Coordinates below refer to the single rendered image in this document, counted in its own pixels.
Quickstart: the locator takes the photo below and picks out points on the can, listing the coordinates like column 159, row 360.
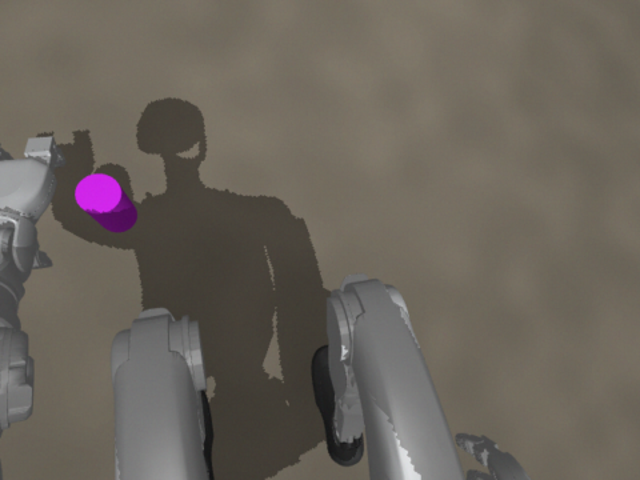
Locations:
column 103, row 199

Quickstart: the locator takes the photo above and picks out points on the right robot hand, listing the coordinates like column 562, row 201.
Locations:
column 502, row 466

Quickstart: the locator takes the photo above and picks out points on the right robot foot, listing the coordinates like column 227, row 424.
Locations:
column 343, row 453

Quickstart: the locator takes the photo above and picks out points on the left robot hand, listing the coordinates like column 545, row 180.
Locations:
column 27, row 186

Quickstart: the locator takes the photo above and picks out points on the left robot arm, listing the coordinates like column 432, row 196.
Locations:
column 18, row 237

